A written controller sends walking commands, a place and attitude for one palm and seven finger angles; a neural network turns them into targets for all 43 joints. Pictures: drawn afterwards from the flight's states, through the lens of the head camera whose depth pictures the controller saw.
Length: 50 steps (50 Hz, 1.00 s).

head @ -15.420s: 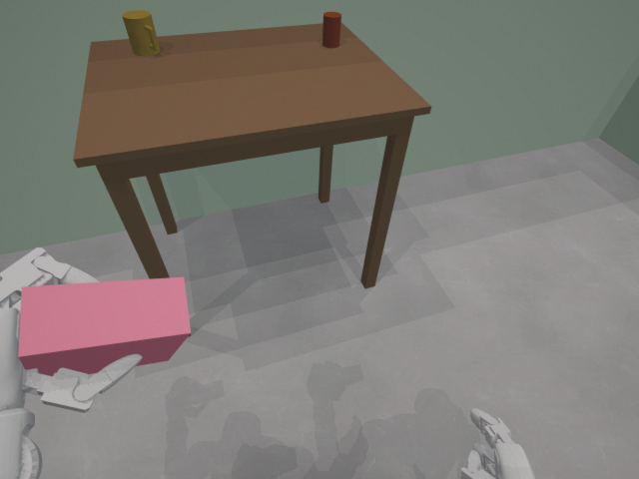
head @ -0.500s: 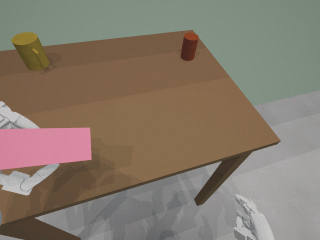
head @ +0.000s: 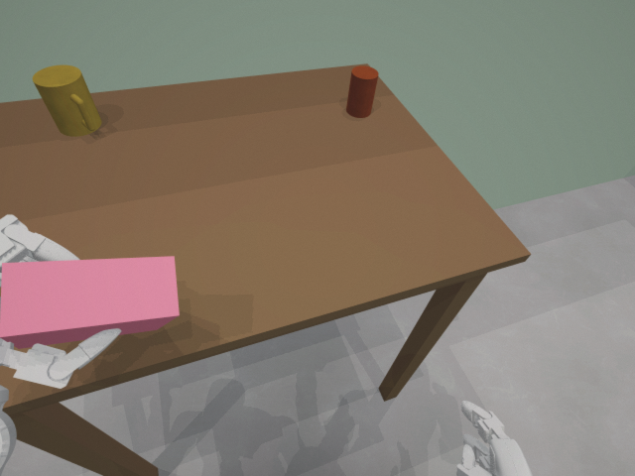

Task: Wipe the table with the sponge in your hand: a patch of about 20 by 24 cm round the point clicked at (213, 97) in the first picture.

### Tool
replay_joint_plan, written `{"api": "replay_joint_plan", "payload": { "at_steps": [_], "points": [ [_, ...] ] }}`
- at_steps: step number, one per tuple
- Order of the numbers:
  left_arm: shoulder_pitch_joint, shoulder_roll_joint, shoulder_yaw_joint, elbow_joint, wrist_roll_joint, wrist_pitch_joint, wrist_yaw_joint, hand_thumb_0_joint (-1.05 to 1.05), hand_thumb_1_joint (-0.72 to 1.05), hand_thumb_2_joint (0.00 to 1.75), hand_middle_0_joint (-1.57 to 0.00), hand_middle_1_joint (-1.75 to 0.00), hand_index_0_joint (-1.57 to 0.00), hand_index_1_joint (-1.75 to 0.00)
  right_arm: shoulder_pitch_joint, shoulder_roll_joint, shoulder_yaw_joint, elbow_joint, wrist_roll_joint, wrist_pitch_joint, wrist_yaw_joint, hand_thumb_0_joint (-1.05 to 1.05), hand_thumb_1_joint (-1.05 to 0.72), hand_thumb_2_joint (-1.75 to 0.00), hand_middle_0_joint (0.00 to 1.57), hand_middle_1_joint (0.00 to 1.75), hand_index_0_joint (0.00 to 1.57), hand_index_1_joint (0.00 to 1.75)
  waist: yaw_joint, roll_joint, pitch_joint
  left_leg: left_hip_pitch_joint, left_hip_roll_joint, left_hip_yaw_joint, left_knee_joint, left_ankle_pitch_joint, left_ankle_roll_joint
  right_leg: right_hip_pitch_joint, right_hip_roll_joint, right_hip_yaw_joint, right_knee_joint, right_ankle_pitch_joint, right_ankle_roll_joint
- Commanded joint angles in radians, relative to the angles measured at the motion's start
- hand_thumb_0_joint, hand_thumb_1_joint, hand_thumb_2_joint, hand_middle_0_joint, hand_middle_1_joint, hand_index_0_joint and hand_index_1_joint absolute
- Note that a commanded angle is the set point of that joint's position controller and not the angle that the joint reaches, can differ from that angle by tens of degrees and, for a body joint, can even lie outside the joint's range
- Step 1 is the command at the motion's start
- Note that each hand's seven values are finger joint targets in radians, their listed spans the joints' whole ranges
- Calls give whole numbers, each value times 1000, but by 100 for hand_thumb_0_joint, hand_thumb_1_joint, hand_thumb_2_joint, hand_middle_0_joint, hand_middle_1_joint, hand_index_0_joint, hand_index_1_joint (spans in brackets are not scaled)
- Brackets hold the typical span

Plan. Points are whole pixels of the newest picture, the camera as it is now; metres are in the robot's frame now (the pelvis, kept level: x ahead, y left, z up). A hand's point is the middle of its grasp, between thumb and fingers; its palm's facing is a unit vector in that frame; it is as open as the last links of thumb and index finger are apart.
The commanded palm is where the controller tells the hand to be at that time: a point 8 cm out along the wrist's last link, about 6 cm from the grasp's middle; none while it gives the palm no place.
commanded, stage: come to a stop and stand still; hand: left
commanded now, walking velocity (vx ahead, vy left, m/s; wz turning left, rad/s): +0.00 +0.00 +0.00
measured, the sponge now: (119, 301) +0.24 +0.22 +0.14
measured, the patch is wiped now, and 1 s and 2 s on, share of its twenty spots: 0.00 0.00 0.00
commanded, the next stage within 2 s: look again from close up in 0.06 s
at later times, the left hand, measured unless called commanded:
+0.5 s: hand (75, 306) +0.22 +0.24 +0.16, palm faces +0.40 -0.86 -0.33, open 9.6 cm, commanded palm +0.17 +0.27 +0.18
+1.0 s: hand (109, 294) +0.23 +0.21 +0.18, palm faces +0.34 -0.71 -0.62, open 9.6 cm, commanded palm +0.19 +0.26 +0.20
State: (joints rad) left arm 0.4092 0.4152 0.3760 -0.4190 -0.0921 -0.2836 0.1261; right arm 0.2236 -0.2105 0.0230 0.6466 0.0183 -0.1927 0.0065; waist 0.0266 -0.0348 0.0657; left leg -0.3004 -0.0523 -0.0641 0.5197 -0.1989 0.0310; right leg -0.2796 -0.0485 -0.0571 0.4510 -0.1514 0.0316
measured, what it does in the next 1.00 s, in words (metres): shifts its weight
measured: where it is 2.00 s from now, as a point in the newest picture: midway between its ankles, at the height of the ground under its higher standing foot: outside the picture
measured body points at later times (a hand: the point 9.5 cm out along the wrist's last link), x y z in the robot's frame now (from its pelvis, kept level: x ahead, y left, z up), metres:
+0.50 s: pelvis +0.01 -0.01 +0.00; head +0.02 +0.01 +0.45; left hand +0.19 +0.29 +0.18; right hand +0.20 -0.24 -0.06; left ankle +0.05 +0.09 -0.74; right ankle +0.06 -0.15 -0.74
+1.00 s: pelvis +0.04 -0.04 -0.01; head +0.03 -0.04 +0.44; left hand +0.20 +0.25 +0.21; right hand +0.23 -0.26 -0.08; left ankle +0.05 +0.09 -0.74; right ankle +0.06 -0.14 -0.74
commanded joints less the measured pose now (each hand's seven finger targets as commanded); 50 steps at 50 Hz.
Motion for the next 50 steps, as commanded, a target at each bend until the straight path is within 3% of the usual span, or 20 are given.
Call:
{"api": "replay_joint_plan", "payload": {
  "at_steps": [1, 9, 10, 14, 23, 28, 29, 30, 31, 32, 33, 34, 36, 39, 41, 43, 44, 47, 49, 50],
  "points": [
    [-98, 135, 60, -214, -5, -51, 10, 0, 10, 130, -120, -160, -120, -160, -112, -138, -59, -167, 12, -67, -12, 0, -90, -90, 20, 30, 20, 30, 0, 79, -125, -48, 103, -102, -187, -196, -14, 102, -42, 55, -71, -141, -36],
    [-66, 197, 119, -256, -2, -32, 22, 0, 10, 130, -120, -160, -120, -160, -137, -136, -61, -161, 12, -71, -17, 0, -90, -90, 20, 30, 20, 30, -1, 103, -151, -10, 92, -94, -153, -141, -16, 108, -52, 74, -85, -117, -45],
    [-71, 147, 81, -259, -4, -36, 17, 0, 10, 130, -120, -160, -120, -160, -124, -124, -57, -154, 7, -67, -18, 0, -90, -90, 20, 30, 20, 30, -4, 100, -157, -15, 96, -90, -152, -134, -17, 115, -53, 64, -82, -107, -45],
    [-30, 177, 117, -242, -13, -25, 20, 0, 10, 130, -120, -160, -120, -160, -143, -132, -64, -164, 14, -64, -21, 0, -90, -90, 20, 30, 20, 30, -3, 121, -156, 15, 94, -92, -147, -79, -21, 105, -55, 69, -79, -72, -47],
    [-55, 124, 65, -222, -21, 6, 10, 0, 10, 130, -120, -160, -120, -160, -143, -127, -64, -182, 14, -42, -26, 0, -90, -90, 20, 30, 20, 30, -3, 34, -123, 29, 95, -76, -143, -74, -18, 81, -62, 78, -118, -93, -42],
    [-90, 123, 56, -267, -12, 13, 14, 0, 10, 130, -120, -160, -120, -160, -150, -130, -62, -189, 12, -39, -30, 0, -90, -90, 20, 30, 20, 30, -6, 77, -142, 38, 98, -77, -144, -56, -15, 108, -60, 75, -108, -60, -43],
    [-973, 893, 289, -603, 72, -148, 16, 0, 10, 130, -120, -160, -120, -160, 46, -172, 128, -308, 87, 20, -119, 0, -90, -90, 20, 30, 20, 30, -65, 305, -191, -117, 96, -52, -119, -307, 32, 197, 44, 95, 18, -218, 43],
    [-640, 384, 266, -127, 137, 47, -4, 0, 10, 130, -120, -160, -120, -160, -95, -95, -43, -162, -63, -2, -98, 0, -90, -90, 20, 30, 20, 30, 70, 270, -393, 140, 45, 35, -111, -58, -36, 156, 59, -1, 77, -114, -63],
    [-456, 239, 42, -58, 87, 86, -4, 0, 10, 130, -120, -160, -120, -160, -112, -118, -27, -192, -52, -33, -30, 0, -90, -90, 20, 30, 20, 30, 18, 212, -210, 71, 28, 7, -132, 46, -60, 77, 84, -54, 48, -76, -77],
    [-427, 262, 117, -68, 126, 116, 5, 0, 10, 130, -120, -160, -120, -160, -101, -184, -59, -145, -45, -13, -17, 0, -90, -90, 20, 30, 20, 30, 16, 211, -303, 153, 54, 17, -114, 68, -75, 29, 109, -40, 90, -28, -73],
    [-415, 133, 13, -76, 58, 168, -28, 0, 10, 130, -120, -160, -120, -160, -161, -156, -43, -182, -24, -12, -26, 0, -90, -90, 20, 30, 20, 30, 37, 271, -295, 149, 34, 17, -118, 6, -72, 37, 85, -27, 78, -37, -74],
    [-276, 90, 2, 21, 16, 242, -50, 0, 10, 130, -120, -160, -120, -160, -181, -150, -33, -179, 9, -7, -28, 0, -90, -90, 20, 30, 20, 30, 50, 240, -226, 110, 47, 18, -135, -97, -70, 35, 91, -28, 72, -65, -74],
    [-194, 168, 17, -113, 14, 337, -94, 0, 10, 130, -120, -160, -120, -160, -194, -175, -33, -182, 15, 2, -28, 0, -90, -90, 20, 30, 20, 30, 69, 176, -176, 56, 49, 21, -168, -102, -48, 90, 68, -35, 43, -43, -73],
    [-34, 230, 23, -278, 136, 435, -98, 0, 10, 130, -120, -160, -120, -160, -260, -157, -4, -250, 24, 41, -15, 0, -90, -90, 20, 30, 20, 30, 80, 115, -99, 9, 57, 48, -158, -51, -19, 73, 77, -39, 56, -72, -68],
    [-18, 266, 83, -354, 167, 405, -74, 0, 10, 130, -120, -160, -120, -160, -240, -155, -15, -259, -10, 56, -17, 0, -90, -90, 20, 30, 20, 30, 59, 31, -110, 1, 62, 35, -137, -17, -12, 47, 78, -47, 60, -83, -56],
    [11, 317, 190, -411, 129, 336, -45, 0, 10, 130, -120, -160, -120, -160, -230, -153, -31, -268, -18, 63, -33, 0, -90, -90, 20, 30, 20, 30, 62, -37, -178, 16, 59, 49, -84, 6, -6, 32, 81, -39, 55, -108, -43],
    [-28, 405, 279, -474, 112, 302, -23, 0, 10, 130, -120, -160, -120, -160, -244, -159, -33, -267, -8, 69, -41, 0, -90, -90, 20, 30, 20, 30, 82, 18, -229, 38, 57, 62, -76, -26, -8, 41, 87, -21, 57, -142, -44],
    [14, 284, 213, -424, 96, 210, 29, 0, 10, 130, -120, -160, -120, -160, -164, -135, -50, -224, -19, 59, -51, 0, -90, -90, 20, 30, 20, 30, 66, 112, -202, 41, 52, 73, -24, 47, -21, 8, 78, -17, 56, -95, -48],
    [-25, 338, 238, -349, 131, 223, 49, 0, 10, 130, -120, -160, -120, -160, -150, -151, -57, -198, -13, 67, -56, 0, -90, -90, 20, 30, 20, 30, 52, 203, -178, 32, 45, 86, 1, 8, -16, -31, 64, 15, 43, -124, -47],
    [-43, 296, 181, -301, 147, 241, 46, 0, 10, 130, -120, -160, -120, -160, -134, -143, -58, -193, -18, 72, -57, 0, -90, -90, 20, 30, 20, 30, 40, 189, -161, 6, 42, 85, 10, 27, -14, -28, 49, 10, 33, -108, -46]
  ]
}}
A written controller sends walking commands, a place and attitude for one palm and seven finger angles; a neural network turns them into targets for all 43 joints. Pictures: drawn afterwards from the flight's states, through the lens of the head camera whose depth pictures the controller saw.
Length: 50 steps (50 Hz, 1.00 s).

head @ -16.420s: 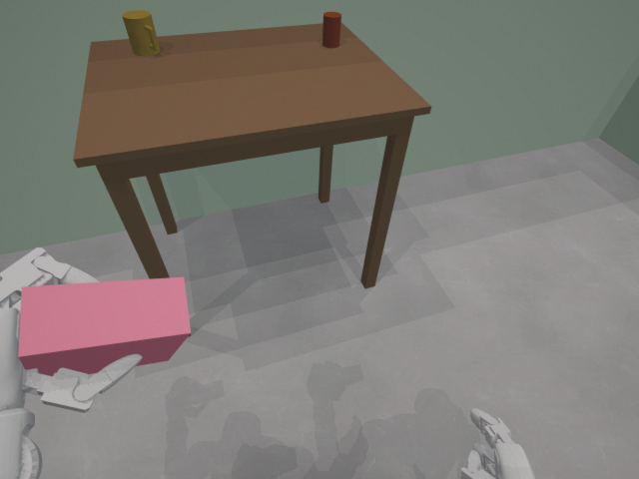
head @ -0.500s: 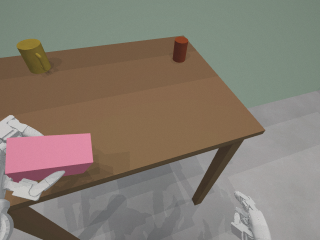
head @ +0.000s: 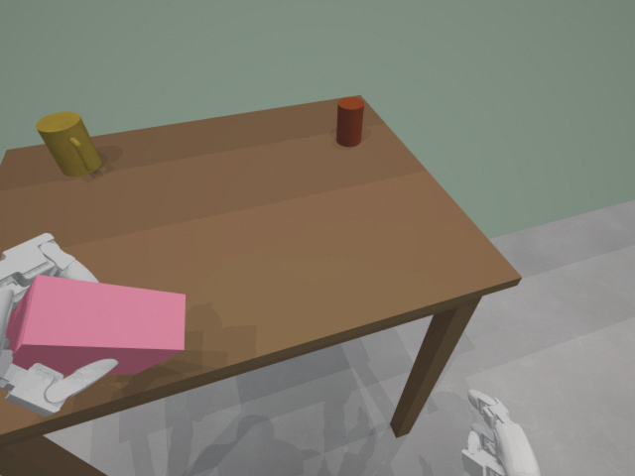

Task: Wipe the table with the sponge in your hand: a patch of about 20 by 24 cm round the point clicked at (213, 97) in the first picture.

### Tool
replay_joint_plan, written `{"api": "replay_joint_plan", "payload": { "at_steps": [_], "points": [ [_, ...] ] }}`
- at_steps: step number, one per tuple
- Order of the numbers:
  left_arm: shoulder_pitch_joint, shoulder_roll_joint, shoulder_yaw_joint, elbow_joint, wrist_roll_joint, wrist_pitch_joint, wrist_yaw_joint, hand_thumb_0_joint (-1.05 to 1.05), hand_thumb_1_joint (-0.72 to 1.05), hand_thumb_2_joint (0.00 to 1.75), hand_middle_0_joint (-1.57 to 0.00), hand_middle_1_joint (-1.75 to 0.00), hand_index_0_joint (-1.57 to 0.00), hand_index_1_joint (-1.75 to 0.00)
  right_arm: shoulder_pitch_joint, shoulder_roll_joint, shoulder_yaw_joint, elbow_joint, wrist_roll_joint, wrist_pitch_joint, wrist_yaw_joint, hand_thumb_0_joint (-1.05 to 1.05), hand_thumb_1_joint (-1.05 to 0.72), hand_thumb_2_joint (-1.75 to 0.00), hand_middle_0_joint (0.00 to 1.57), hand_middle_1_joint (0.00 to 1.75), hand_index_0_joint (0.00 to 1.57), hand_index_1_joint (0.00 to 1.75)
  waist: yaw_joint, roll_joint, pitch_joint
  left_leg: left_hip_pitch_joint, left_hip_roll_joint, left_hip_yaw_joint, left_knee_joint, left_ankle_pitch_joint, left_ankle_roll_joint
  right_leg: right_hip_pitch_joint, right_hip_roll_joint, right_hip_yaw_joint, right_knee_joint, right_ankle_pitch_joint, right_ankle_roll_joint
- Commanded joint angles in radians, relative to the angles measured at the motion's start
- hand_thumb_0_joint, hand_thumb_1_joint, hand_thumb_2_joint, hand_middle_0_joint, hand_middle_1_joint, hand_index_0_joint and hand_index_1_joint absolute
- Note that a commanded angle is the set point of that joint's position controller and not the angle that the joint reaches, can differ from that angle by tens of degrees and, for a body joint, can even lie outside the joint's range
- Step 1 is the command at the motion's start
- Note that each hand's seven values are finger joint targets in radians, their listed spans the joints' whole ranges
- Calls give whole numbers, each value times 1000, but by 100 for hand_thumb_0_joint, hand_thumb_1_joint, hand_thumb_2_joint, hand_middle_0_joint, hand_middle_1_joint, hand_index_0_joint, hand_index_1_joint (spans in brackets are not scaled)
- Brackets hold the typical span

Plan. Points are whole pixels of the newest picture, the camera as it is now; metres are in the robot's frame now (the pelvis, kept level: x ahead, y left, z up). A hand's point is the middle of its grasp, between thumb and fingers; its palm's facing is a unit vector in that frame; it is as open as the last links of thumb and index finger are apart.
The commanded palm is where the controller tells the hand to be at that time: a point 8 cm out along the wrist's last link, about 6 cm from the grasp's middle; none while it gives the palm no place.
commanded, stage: turn the palm down, sponge in hand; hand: left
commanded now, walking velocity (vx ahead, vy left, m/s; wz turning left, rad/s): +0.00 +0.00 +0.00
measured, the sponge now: (117, 334) +0.20 +0.23 +0.15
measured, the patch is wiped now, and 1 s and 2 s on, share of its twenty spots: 0.00 0.00 0.00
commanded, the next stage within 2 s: move the sponge above the wiping area in 1.78 s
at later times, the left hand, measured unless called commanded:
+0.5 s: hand (59, 277) +0.22 +0.27 +0.20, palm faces +0.37 -0.42 -0.83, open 9.5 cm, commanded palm +0.17 +0.29 +0.24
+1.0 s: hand (29, 266) +0.23 +0.31 +0.20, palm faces +0.28 -0.24 -0.93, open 9.6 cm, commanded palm +0.18 +0.30 +0.26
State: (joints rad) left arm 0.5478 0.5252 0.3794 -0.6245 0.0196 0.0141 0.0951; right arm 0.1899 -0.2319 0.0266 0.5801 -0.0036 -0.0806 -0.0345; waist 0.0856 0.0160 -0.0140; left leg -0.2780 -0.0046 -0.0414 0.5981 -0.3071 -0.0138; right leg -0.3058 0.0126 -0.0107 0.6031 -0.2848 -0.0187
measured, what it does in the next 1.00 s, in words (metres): stands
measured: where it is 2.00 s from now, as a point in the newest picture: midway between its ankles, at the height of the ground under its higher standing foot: outside the picture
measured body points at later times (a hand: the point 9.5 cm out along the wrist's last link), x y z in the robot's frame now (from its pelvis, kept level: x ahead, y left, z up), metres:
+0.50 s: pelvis +0.02 -0.02 +0.00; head +0.01 -0.05 +0.45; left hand +0.19 +0.29 +0.25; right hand +0.22 -0.25 -0.09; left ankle +0.01 +0.13 -0.73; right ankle +0.02 -0.11 -0.73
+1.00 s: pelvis +0.00 +0.02 +0.01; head -0.01 -0.03 +0.46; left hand +0.21 +0.32 +0.25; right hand +0.26 -0.18 -0.06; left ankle +0.01 +0.13 -0.73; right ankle +0.02 -0.11 -0.73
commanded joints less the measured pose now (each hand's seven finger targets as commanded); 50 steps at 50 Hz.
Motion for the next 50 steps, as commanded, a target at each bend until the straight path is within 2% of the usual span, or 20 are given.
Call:
{"api": "replay_joint_plan", "payload": {
  "at_steps": [1, 4, 7, 9, 10, 11, 14, 15, 19, 20, 24, 27, 33, 34, 35, 39, 40, 44, 45, 50],
  "points": [
    [-168, 182, 159, -45, 44, -30, 64, 0, 10, 130, -120, -160, -120, -160, -90, -131, -65, -118, 4, -35, -23, 0, -90, -90, 20, 30, 20, 30, -29, 123, -63, -18, -6, 62, -64, 135, 35, 1, -18, -31, -122, 38, 8],
    [-221, 233, 122, 8, 65, 78, -3, 0, 10, 130, -120, -160, -120, -160, -144, -148, -54, -131, 23, -23, -49, 0, -90, -90, 20, 30, 20, 30, -24, 63, -65, -6, -10, 69, -60, 113, 48, 13, -34, 2, -152, 13, 20],
    [-258, 265, 72, -62, 96, 120, -71, 0, 10, 130, -120, -160, -120, -160, -152, -150, -54, -162, 24, -23, -77, 0, -90, -90, 20, 30, 20, 30, -16, -12, -111, 7, -9, 70, -56, 143, 60, 56, -50, 15, -155, 41, 35],
    [-275, 322, 103, -131, 126, 104, -82, 0, 10, 130, -120, -160, -120, -160, -197, -132, -40, -178, 36, -38, -85, 0, -90, -90, 20, 30, 20, 30, 1, -12, -102, 29, -8, 67, -52, 153, 61, 56, -42, 39, -157, 18, 30],
    [-284, 302, 84, -158, 143, 79, -80, 0, 10, 130, -120, -160, -120, -160, -169, -123, -42, -178, 22, -41, -87, 0, -90, -90, 20, 30, 20, 30, -1, -10, -122, 24, -9, 62, -49, 179, 62, 56, -47, 23, -149, 49, 32],
    [-228, 313, 112, -143, 145, 56, -77, 0, 10, 130, -120, -160, -120, -160, -140, -120, -48, -174, 18, -44, -92, 0, -90, -90, 20, 30, 20, 30, 6, -46, -114, 24, -6, 57, -49, 191, 64, 61, -42, 26, -143, 78, 34],
    [-175, 412, 246, -146, 155, 21, -41, 0, 10, 130, -120, -160, -120, -160, -141, -120, -56, -165, 24, -47, -87, 0, -90, -90, 20, 30, 20, 30, 42, 8, -138, 34, -4, 58, -49, 233, 53, 99, -33, 39, -131, 140, 22],
    [-203, 349, 200, -145, 159, 20, -24, 0, 10, 130, -120, -160, -120, -160, -123, -108, -56, -165, 17, -42, -81, 0, -90, -90, 20, 30, 20, 30, 32, 0, -152, 15, -4, 59, -40, 262, 51, 109, -47, 28, -125, 189, 26],
    [-138, 348, 229, -37, 168, 99, 30, 0, 10, 130, -120, -160, -120, -160, -129, -125, -72, -142, 40, -10, -62, 0, -90, -90, 20, 30, 20, 30, 48, 91, -122, 12, 0, 74, -44, 301, 33, 151, -47, 58, -122, 290, 15],
    [-162, 311, 181, -45, 174, 128, 34, 0, 10, 130, -120, -160, -120, -160, -114, -128, -73, -151, 36, 3, -60, 0, -90, -90, 20, 30, 20, 30, 37, 69, -129, -3, 9, 74, -44, 316, 32, 160, -59, 42, -116, 322, 18],
    [-178, 347, 139, -15, 227, 264, 0, 0, 10, 130, -120, -160, -120, -160, -189, -148, -60, -168, 58, 27, -70, 0, -90, -90, 20, 30, 20, 30, 36, 9, -88, 4, 6, 75, -67, 278, 44, 139, -43, 44, -127, 254, 26],
    [-262, 352, 67, -101, 276, 281, -48, 0, 10, 130, -120, -160, -120, -160, -185, -151, -48, -196, 54, 21, -86, 0, -90, -90, 20, 30, 20, 30, 19, -33, -126, 28, 3, 65, -79, 270, 62, 127, -42, 23, -124, 237, 40],
    [-348, 397, 64, -191, 387, 228, -43, 0, 10, 130, -120, -160, -120, -160, -198, -139, -41, -193, 36, -6, -106, 0, -90, -90, 20, 30, 20, 30, 32, 26, -180, 87, -2, 43, -112, 273, 56, 127, -26, 13, -135, 178, 22],
    [-353, 432, 103, -176, 409, 245, -24, 0, 10, 130, -120, -160, -120, -160, -249, -133, -33, -189, 45, -12, -101, 0, -90, -90, 20, 30, 20, 30, 49, 65, -159, 90, -6, 36, -124, 254, 46, 129, -11, 40, -144, 133, 5],
    [-409, 379, 52, -176, 427, 249, -13, 0, 10, 130, -120, -160, -120, -160, -231, -126, -25, -187, 35, -7, -97, 0, -90, -90, 20, 30, 20, 30, 37, 80, -167, 76, -2, 38, -133, 264, 43, 135, -23, 9, -145, 133, 6],
    [-438, 406, 79, -37, 467, 350, 10, 0, 10, 130, -120, -160, -120, -160, -294, -136, -22, -155, 48, 20, -81, 0, -90, -90, 20, 30, 20, 30, 63, 140, -107, 56, 1, 19, -186, 230, 18, 161, -4, 32, -170, 82, -19],
    [-499, 344, -6, -33, 475, 375, 0, 0, 10, 130, -120, -160, -120, -160, -289, -134, -17, -159, 46, 28, -79, 0, -90, -90, 20, 30, 20, 30, 44, 140, -94, 47, 12, 27, -196, 222, 19, 158, -17, 9, -176, 84, -12],
    [-543, 341, -63, 35, 513, 469, -65, 0, 10, 130, -120, -160, -120, -160, -375, -140, 1, -160, 64, 40, -77, 0, -90, -90, 20, 30, 20, 30, 53, 65, -69, 51, 5, 10, -237, 180, 24, 165, -1, 24, -197, 63, -19],
    [-579, 315, -118, 4, 526, 470, -86, 0, 10, 130, -120, -160, -120, -160, -357, -144, 2, -169, 60, 40, -78, 0, -90, -90, 20, 30, 20, 30, 39, 46, -95, 56, 7, 13, -238, 187, 30, 178, -11, 7, -198, 76, -11],
    [-695, 328, -184, -80, 631, 473, -154, 0, 10, 130, -120, -160, -120, -160, -400, -129, 16, -182, 55, 37, -77, 0, -90, -90, 20, 30, 20, 30, 40, 72, -147, 97, 1, -3, -259, 199, 43, 202, -3, 13, -197, 82, -20]
  ]
}}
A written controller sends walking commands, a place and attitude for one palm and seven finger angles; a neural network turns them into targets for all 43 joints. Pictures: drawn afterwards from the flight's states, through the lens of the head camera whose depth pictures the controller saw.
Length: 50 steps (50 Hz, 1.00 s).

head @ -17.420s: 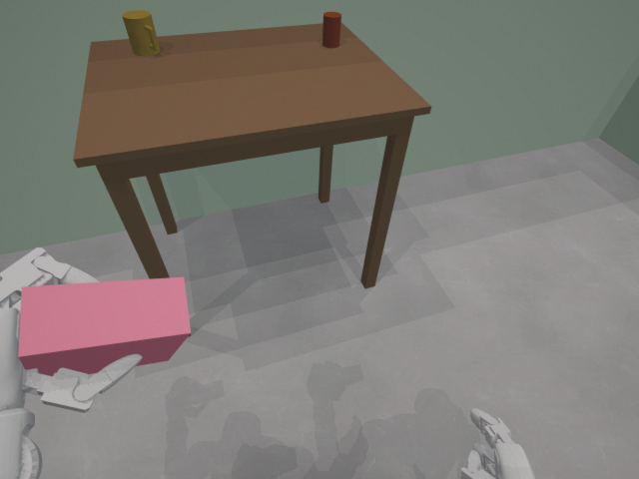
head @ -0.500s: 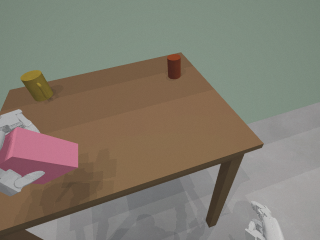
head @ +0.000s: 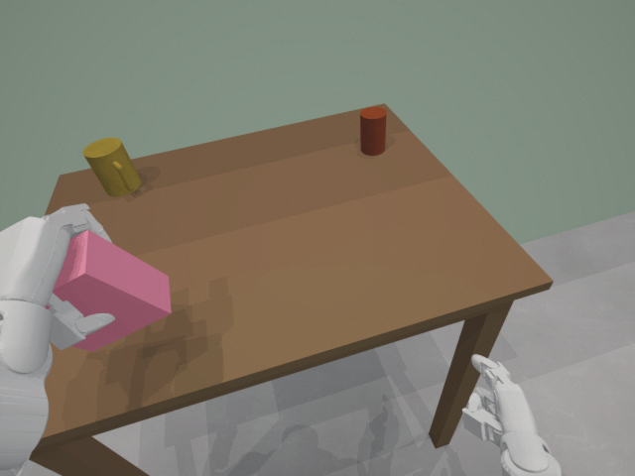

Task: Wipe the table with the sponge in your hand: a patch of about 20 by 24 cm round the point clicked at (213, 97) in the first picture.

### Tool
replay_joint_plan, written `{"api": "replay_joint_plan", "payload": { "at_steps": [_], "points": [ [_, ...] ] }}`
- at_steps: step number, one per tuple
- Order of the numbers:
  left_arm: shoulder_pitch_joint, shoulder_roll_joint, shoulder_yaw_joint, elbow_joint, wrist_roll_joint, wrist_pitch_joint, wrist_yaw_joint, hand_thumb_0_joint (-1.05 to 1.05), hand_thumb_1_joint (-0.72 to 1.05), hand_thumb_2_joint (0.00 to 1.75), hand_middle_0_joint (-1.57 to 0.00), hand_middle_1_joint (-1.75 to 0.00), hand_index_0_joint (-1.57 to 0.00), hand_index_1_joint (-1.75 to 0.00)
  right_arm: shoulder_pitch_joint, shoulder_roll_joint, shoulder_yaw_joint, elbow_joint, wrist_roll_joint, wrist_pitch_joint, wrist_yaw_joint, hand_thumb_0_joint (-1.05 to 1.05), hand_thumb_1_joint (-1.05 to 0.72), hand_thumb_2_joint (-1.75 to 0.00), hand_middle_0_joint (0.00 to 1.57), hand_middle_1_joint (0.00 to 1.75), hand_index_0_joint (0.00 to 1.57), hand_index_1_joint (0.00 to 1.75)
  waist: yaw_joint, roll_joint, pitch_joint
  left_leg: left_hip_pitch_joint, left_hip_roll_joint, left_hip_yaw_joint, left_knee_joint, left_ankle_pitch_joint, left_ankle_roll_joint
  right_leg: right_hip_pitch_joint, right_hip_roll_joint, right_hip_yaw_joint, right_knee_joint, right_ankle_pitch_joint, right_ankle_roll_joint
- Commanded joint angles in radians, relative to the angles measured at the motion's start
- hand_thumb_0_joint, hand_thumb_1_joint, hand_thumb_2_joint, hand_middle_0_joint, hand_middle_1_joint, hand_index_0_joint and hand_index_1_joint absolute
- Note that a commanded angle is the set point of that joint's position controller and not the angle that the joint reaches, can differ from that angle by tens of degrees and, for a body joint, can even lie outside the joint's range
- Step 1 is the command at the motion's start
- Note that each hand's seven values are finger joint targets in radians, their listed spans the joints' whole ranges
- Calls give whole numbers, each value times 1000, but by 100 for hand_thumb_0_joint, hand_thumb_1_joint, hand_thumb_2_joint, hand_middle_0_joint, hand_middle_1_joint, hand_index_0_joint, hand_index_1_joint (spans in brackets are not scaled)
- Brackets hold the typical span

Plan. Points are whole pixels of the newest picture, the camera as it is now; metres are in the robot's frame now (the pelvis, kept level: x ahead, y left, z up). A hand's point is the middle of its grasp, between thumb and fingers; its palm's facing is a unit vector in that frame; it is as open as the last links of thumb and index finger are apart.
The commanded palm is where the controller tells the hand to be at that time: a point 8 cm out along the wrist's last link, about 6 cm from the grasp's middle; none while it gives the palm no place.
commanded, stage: turn the palm down, sponge in hand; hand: left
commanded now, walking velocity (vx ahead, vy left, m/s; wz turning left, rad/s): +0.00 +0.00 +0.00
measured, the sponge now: (105, 302) +0.24 +0.29 +0.14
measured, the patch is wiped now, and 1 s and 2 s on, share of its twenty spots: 0.00 0.00 0.00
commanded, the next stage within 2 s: move the sponge above the wiping area in 0.78 s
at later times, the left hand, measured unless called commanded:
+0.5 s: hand (112, 285) +0.24 +0.27 +0.17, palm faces +0.18 -0.15 -0.97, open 9.6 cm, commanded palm +0.19 +0.27 +0.26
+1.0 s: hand (107, 277) +0.24 +0.27 +0.18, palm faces +0.20 -0.07 -0.98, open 9.5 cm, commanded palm +0.20 +0.26 +0.25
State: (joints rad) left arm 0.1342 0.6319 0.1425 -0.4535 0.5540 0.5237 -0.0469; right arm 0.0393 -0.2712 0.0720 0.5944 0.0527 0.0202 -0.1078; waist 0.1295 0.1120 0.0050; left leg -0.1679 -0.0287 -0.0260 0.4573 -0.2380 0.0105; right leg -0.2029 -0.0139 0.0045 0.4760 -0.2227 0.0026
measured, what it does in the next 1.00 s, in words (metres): stands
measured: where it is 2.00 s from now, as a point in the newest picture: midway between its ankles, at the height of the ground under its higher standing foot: outside the picture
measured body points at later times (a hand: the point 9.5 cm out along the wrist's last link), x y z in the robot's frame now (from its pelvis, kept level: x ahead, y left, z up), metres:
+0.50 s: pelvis +0.00 -0.01 +0.00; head +0.00 -0.06 +0.45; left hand +0.22 +0.27 +0.23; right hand +0.27 -0.20 -0.07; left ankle +0.01 +0.11 -0.74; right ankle +0.02 -0.12 -0.74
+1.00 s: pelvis +0.00 -0.02 +0.00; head -0.02 -0.07 +0.45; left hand +0.22 +0.27 +0.24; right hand +0.26 -0.21 -0.07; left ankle +0.01 +0.11 -0.74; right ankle +0.02 -0.12 -0.74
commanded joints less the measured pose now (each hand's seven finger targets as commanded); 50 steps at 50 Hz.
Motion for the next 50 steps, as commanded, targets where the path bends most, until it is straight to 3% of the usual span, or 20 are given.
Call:
{"api": "replay_joint_plan", "payload": {
  "at_steps": [1, 4, 5, 9, 10, 14, 15, 20, 23, 24, 25, 26, 29, 30, 35, 40, 44, 45, 49, 50],
  "points": [
    [-275, 258, 74, -236, 126, -42, -15, 0, 10, 130, -120, -160, -120, -160, -232, -96, -36, -185, -11, -59, -4, 0, -90, -90, 20, 30, 20, 30, 5, -16, -182, -4, 25, -30, -125, 147, 21, 111, 26, 4, -68, 36, -46],
    [-322, 341, 149, -260, 189, -38, -3, 0, 10, 130, -120, -160, -120, -160, -294, -90, -27, -184, -11, -51, 6, 0, -90, -90, 20, 30, 20, 30, 33, 19, -213, 12, 17, -44, -133, 177, 21, 153, 47, 53, -64, 46, -71],
    [-347, 304, 122, -255, 197, -45, 7, 0, 10, 130, -120, -160, -120, -160, -260, -85, -29, -178, -19, -49, 9, 0, -90, -90, 20, 30, 20, 30, 23, -5, -241, 18, 15, -30, -116, 233, 20, 169, 30, 26, -60, 81, -67],
    [-344, 306, 146, -123, 198, -5, 26, 0, 10, 130, -120, -160, -120, -160, -306, -86, -27, -147, -5, -25, 23, 0, -90, -90, 20, 30, 20, 30, 37, -9, -174, 8, 13, -36, -135, 207, 5, 140, 41, 60, -94, 53, -78],
    [-350, 252, 97, -112, 184, -2, 24, 0, 10, 130, -120, -160, -120, -160, -280, -90, -31, -146, -7, -21, 23, 0, -90, -90, 20, 30, 20, 30, 20, -21, -171, 7, 17, -20, -125, 213, 7, 133, 25, 31, -99, 69, -66],
    [-280, 210, 65, -91, 178, 19, -9, 0, 10, 130, -120, -160, -120, -160, -327, -85, -26, -157, 7, -20, 29, 0, -90, -90, 20, 30, 20, 30, 23, -57, -153, 11, 12, -15, -126, 201, 10, 119, 34, 52, -108, 83, -66],
    [-278, 165, 18, -101, 175, 15, -18, 0, 10, 130, -120, -160, -120, -160, -293, -90, -30, -161, 5, -20, 30, 0, -90, -90, 20, 30, 20, 30, 7, -67, -165, 7, 16, -8, -118, 212, 14, 124, 20, 22, -103, 104, -55],
    [-313, 195, 19, -185, 221, -5, -15, 0, 10, 130, -120, -160, -120, -160, -300, -87, -32, -179, 0, -37, 27, 0, -90, -90, 20, 30, 20, 30, 10, -63, -213, 26, 7, -10, -110, 208, 24, 142, 20, 38, -91, 93, -58],
    [-336, 283, 79, -203, 257, -20, 3, 0, 10, 130, -120, -160, -120, -160, -283, -93, -42, -169, -15, -26, 22, 0, -90, -90, 20, 30, 20, 30, 25, -32, -248, 43, -4, -23, -110, 240, 25, 171, 16, 61, -83, 117, -65],
    [-358, 337, 130, -227, 271, -15, 16, 0, 10, 130, -120, -160, -120, -160, -329, -89, -33, -171, -13, -36, 25, 0, -90, -90, 20, 30, 20, 30, 40, -15, -245, 50, -7, -29, -106, 241, 25, 170, 36, 105, -85, 109, -82],
    [-379, 294, 93, -222, 277, -22, 24, 0, 10, 130, -120, -160, -120, -160, -296, -84, -37, -169, -17, -37, 27, 0, -90, -90, 20, 30, 20, 30, 27, -24, -268, 50, -7, -16, -93, 273, 26, 186, 20, 71, -74, 139, -75],
    [-347, 314, 115, -175, 281, -24, 31, 0, 10, 130, -120, -160, -120, -160, -272, -87, -44, -155, -19, -31, 27, 0, -90, -90, 20, 30, 20, 30, 31, -28, -263, 55, -8, -19, -95, 283, 23, 183, 20, 80, -80, 148, -77],
    [-328, 313, 135, -133, 265, -11, 37, 0, 10, 130, -120, -160, -120, -160, -322, -86, -40, -148, -8, -27, 35, 0, -90, -90, 20, 30, 20, 30, 42, -23, -210, 48, -8, -26, -95, 268, 17, 161, 32, 126, -97, 141, -89],
    [-341, 245, 75, -113, 250, -9, 32, 0, 10, 130, -120, -160, -120, -160, -296, -85, -44, -146, -7, -24, 36, 0, -90, -90, 20, 30, 20, 30, 22, -50, -201, 38, -1, -13, -93, 267, 19, 158, 15, 83, -95, 154, -74],
    [-291, 164, 11, -72, 202, 1, -4, 0, 10, 130, -120, -160, -120, -160, -303, -90, -46, -148, 6, -28, 33, 0, -90, -90, 20, 30, 20, 30, 9, -80, -157, 21, 6, -5, -99, 211, 20, 121, 11, 65, -108, 119, -57],
    [-315, 206, 26, -151, 224, -10, -12, 0, 10, 130, -120, -160, -120, -160, -307, -90, -44, -169, 1, -37, 27, 0, -90, -90, 20, 30, 20, 30, 15, -82, -201, 27, 0, -7, -101, 194, 26, 136, 12, 64, -95, 88, -57],
    [-348, 314, 111, -173, 262, -13, 8, 0, 10, 130, -120, -160, -120, -160, -332, -89, -39, -166, -7, -36, 24, 0, -90, -90, 20, 30, 20, 30, 39, -47, -208, 39, -10, -23, -105, 191, 25, 138, 28, 116, -100, 56, -75],
    [-376, 276, 72, -138, 266, -15, 13, 0, 10, 130, -120, -160, -120, -160, -295, -89, -44, -162, -11, -35, 21, 0, -90, -90, 20, 30, 20, 30, 23, -53, -215, 35, -9, -7, -93, 203, 27, 142, 14, 87, -93, 72, -67],
    [-406, 304, 96, -48, 274, -13, 21, 0, 10, 130, -120, -160, -120, -160, -320, -91, -42, -140, -1, -27, 23, 0, -90, -90, 20, 30, 20, 30, 28, -36, -169, 33, -12, -17, -108, 165, 19, 110, 28, 124, -121, 18, -79],
    [-431, 251, 43, -35, 265, -17, 19, 0, 10, 130, -120, -160, -120, -160, -296, -93, -45, -143, -3, -31, 22, 0, -90, -90, 20, 30, 20, 30, 17, -36, -188, 31, -8, -7, -104, 171, 20, 123, 14, 84, -113, 38, -70]
  ]
}}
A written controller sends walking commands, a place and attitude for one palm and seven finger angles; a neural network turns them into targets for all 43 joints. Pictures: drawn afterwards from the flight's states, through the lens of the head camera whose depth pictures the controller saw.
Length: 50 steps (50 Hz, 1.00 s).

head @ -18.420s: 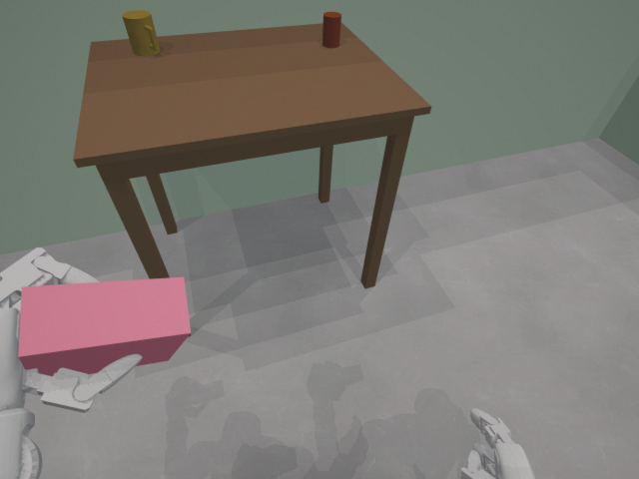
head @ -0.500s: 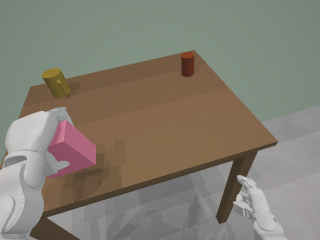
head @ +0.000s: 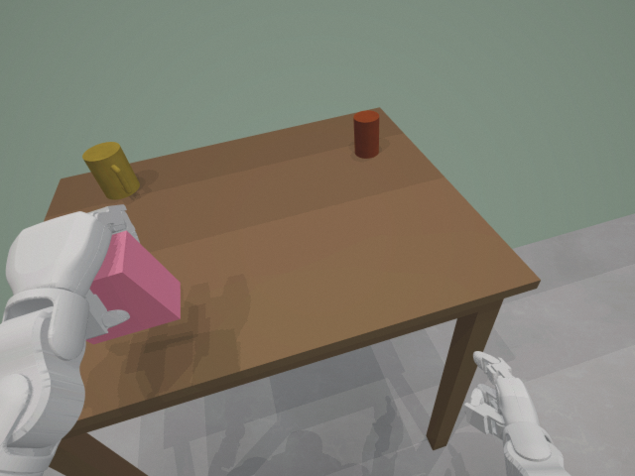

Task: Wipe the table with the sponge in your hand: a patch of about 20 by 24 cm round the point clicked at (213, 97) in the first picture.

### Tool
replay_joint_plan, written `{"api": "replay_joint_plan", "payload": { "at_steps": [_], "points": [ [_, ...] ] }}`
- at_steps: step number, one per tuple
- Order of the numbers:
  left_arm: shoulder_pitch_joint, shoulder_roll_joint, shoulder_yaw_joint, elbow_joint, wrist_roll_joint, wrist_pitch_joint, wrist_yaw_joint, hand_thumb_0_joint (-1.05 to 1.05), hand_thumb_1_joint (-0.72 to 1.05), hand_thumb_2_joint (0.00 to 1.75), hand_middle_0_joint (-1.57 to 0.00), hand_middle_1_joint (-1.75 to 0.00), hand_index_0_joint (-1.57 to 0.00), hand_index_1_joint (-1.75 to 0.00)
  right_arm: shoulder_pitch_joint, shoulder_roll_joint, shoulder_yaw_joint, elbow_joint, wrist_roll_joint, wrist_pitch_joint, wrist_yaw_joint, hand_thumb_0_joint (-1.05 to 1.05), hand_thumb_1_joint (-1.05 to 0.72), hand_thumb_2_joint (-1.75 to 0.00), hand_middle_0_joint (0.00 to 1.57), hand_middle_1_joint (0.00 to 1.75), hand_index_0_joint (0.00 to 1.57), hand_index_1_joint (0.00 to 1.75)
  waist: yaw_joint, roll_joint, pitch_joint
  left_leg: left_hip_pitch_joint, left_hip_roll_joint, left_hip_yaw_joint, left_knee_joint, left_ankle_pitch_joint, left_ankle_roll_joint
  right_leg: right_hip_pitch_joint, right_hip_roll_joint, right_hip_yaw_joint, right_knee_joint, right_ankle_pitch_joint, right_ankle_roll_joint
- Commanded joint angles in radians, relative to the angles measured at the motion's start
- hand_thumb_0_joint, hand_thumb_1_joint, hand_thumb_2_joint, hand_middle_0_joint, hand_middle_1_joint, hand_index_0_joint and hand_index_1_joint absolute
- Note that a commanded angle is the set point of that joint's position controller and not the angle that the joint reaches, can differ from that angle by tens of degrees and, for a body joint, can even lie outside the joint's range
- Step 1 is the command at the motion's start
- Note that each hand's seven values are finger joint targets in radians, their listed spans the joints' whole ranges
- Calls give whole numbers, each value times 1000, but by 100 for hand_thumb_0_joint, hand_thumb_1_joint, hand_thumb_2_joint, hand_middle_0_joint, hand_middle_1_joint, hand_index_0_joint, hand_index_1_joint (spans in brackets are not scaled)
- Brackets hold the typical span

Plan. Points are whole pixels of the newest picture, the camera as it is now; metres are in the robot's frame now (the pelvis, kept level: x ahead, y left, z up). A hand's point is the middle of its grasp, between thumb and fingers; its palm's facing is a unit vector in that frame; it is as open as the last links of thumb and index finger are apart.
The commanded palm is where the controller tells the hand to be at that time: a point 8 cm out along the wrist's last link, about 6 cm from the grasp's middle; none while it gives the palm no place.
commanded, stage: move the sponge above the wiping area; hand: left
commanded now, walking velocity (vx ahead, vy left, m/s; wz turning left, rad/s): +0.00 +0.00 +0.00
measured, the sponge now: (119, 299) +0.24 +0.29 +0.13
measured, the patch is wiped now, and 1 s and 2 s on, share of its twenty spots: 0.00 0.00 0.00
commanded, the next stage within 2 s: none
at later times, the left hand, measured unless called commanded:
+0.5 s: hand (95, 268) +0.25 +0.31 +0.17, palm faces +0.18 -0.07 -0.98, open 9.6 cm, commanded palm +0.21 +0.30 +0.24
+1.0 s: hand (115, 270) +0.27 +0.31 +0.15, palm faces +0.11 -0.09 -0.99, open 9.6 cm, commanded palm +0.23 +0.30 +0.22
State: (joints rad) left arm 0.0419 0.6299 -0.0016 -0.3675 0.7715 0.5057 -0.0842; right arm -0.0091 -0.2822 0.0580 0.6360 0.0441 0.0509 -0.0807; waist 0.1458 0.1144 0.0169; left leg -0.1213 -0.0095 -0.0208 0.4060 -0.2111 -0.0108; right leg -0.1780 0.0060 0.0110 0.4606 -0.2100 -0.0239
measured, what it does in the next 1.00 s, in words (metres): stands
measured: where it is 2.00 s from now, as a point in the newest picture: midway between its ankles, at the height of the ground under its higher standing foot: outside the picture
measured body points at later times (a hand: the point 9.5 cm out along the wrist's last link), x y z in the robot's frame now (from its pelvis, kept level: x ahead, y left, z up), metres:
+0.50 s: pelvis +0.00 +0.01 +0.00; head -0.01 -0.04 +0.45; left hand +0.24 +0.31 +0.22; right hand +0.26 -0.18 -0.08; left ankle +0.01 +0.13 -0.74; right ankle +0.03 -0.10 -0.74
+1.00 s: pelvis +0.02 +0.01 +0.00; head +0.02 -0.04 +0.45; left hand +0.26 +0.31 +0.20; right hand +0.28 -0.18 -0.08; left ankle +0.01 +0.13 -0.74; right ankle +0.03 -0.10 -0.74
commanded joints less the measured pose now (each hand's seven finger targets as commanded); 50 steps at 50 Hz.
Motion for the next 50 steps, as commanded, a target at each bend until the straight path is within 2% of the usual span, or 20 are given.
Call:
{"api": "replay_joint_plan", "payload": {
  "at_steps": [1, 4, 7, 9, 13, 14, 15, 19, 25, 29, 30, 34, 35, 37, 39, 40, 44, 45, 49, 50],
  "points": [
    [-324, 251, 184, -88, 45, -2, 53, 0, 10, 130, -120, -160, -120, -160, -235, -80, -32, -174, 7, -63, -5, 0, -90, -90, 20, 30, 20, 30, -1, -43, -189, -15, -28, -18, -59, 147, 39, 93, -5, 75, -100, 31, -42],
    [-285, 222, 165, -74, 32, 6, 29, 0, 10, 130, -120, -160, -120, -160, -287, -77, -26, -182, 14, -72, -7, 0, -90, -90, 20, 30, 20, 30, 6, -55, -172, -18, -28, -21, -62, 116, 42, 79, 1, 98, -109, 6, -46],
    [-300, 192, 118, -74, 30, -9, 7, 0, 10, 130, -120, -160, -120, -160, -241, -86, -32, -180, 10, -72, -10, 0, -90, -90, 20, 30, 20, 30, -13, -67, -183, -25, -25, -20, -68, 104, 46, 88, -11, 55, -103, 19, -30],
    [-293, 246, 166, -91, 49, -9, 7, 0, 10, 130, -120, -160, -120, -160, -276, -80, -26, -189, 12, -81, -11, 0, -90, -90, 20, 30, 20, 30, 1, -76, -185, -24, -27, -27, -67, 96, 47, 82, 3, 90, -101, -10, -43],
    [-341, 275, 173, -107, 84, -31, 15, 0, 10, 130, -120, -160, -120, -160, -229, -85, -35, -180, -2, -72, -11, 0, -90, -90, 20, 30, 20, 30, 1, -46, -226, -11, -31, -28, -64, 144, 48, 113, -9, 65, -87, 42, -41],
    [-361, 322, 216, -109, 101, -26, 24, 0, 10, 130, -120, -160, -120, -160, -267, -82, -28, -181, -1, -81, -10, 0, -90, -90, 20, 30, 20, 30, 11, -43, -221, -6, -32, -34, -65, 134, 47, 106, 6, 104, -92, 14, -57],
    [-385, 284, 181, -107, 104, -32, 30, 0, 10, 130, -120, -160, -120, -160, -238, -81, -29, -180, -5, -81, -8, 0, -90, -90, 20, 30, 20, 30, 7, -31, -243, -10, -30, -25, -61, 160, 47, 124, -5, 61, -80, 39, -51],
    [-345, 291, 212, -53, 97, -25, 45, 0, 10, 130, -120, -160, -120, -160, -263, -77, -30, -163, -1, -79, 0, 0, -90, -90, 20, 30, 20, 30, 19, -25, -208, -4, -29, -35, -70, 161, 40, 110, 9, 96, -94, 43, -63],
    [-304, 148, 94, -47, 57, -11, 21, 0, 10, 130, -120, -160, -120, -160, -239, -78, -32, -167, 6, -76, 4, 0, -90, -90, 20, 30, 20, 30, -9, -61, -179, -14, -17, -20, -80, 153, 43, 94, -3, 34, -97, 62, -42],
    [-344, 186, 103, -78, 89, -15, 18, 0, 10, 130, -120, -160, -120, -160, -267, -76, -27, -177, 7, -76, -1, 0, -90, -90, 20, 30, 20, 30, -4, -64, -192, 2, -20, -33, -94, 127, 45, 90, 13, 68, -100, 32, -52],
    [-362, 170, 85, -81, 99, -18, 21, 0, 10, 130, -120, -160, -120, -160, -230, -80, -30, -178, 2, -77, -1, 0, -90, -90, 20, 30, 20, 30, -8, -72, -224, 0, -18, -25, -89, 154, 46, 113, 1, 28, -88, 54, -46],
    [-396, 254, 152, -89, 137, -23, 43, 0, 10, 130, -120, -160, -120, -160, -256, -78, -27, -169, -3, -71, 2, 0, -90, -90, 20, 30, 20, 30, 10, -27, -241, 19, -26, -40, -92, 179, 44, 131, 19, 77, -92, 62, -66],
    [-413, 195, 102, -102, 140, -27, 48, 0, 10, 130, -120, -160, -120, -160, -231, -71, -29, -173, -7, -74, 5, 0, -90, -90, 20, 30, 20, 30, 3, -31, -268, 28, -24, -24, -82, 225, 46, 147, 6, 35, -80, 106, -59],
    [-368, 180, 100, -86, 127, -26, 56, 0, 10, 130, -120, -160, -120, -160, -223, -72, -34, -165, -8, -68, 13, 0, -90, -90, 20, 30, 20, 30, 7, -18, -257, 33, -23, -33, -86, 259, 41, 155, 6, 34, -86, 144, -58],
    [-346, 228, 154, -53, 130, -4, 61, 0, 10, 130, -120, -160, -120, -160, -257, -74, -27, -159, -2, -66, 16, 0, -90, -90, 20, 30, 20, 30, 19, -38, -233, 26, -25, -37, -87, 245, 41, 139, 19, 73, -92, 126, -70],
    [-349, 172, 115, -59, 117, -2, 61, 0, 10, 130, -120, -160, -120, -160, -228, -72, -31, -163, -4, -66, 17, 0, -90, -90, 20, 30, 20, 30, 7, -63, -256, 26, -21, -19, -78, 267, 43, 156, 5, 27, -83, 161, -56],
    [-300, 176, 118, -17, 102, 27, 40, 0, 10, 130, -120, -160, -120, -160, -258, -77, -27, -160, 7, -55, 18, 0, -90, -90, 20, 30, 20, 30, 3, -61, -190, 15, -22, -25, -82, 229, 42, 112, 15, 65, -101, 135, -60],
    [-315, 135, 78, -11, 95, 26, 32, 0, 10, 130, -120, -160, -120, -160, -230, -81, -30, -164, 6, -54, 17, 0, -90, -90, 20, 30, 20, 30, -9, -77, -207, 5, -19, -13, -78, 232, 45, 124, 1, 21, -92, 147, -48],
    [-317, 200, 109, -37, 119, 24, 12, 0, 10, 130, -120, -160, -120, -160, -252, -85, -28, -173, 6, -54, 12, 0, -90, -90, 20, 30, 20, 30, -3, -66, -225, 22, -27, -27, -67, 242, 50, 125, 13, 67, -85, 161, -58],
    [-338, 165, 71, -56, 124, 16, 7, 0, 10, 130, -120, -160, -120, -160, -222, -84, -30, -178, 3, -56, 12, 0, -90, -90, 20, 30, 20, 30, -12, -64, -255, 26, -29, -13, -58, 270, 55, 143, -2, 28, -75, 192, -49]
  ]
}}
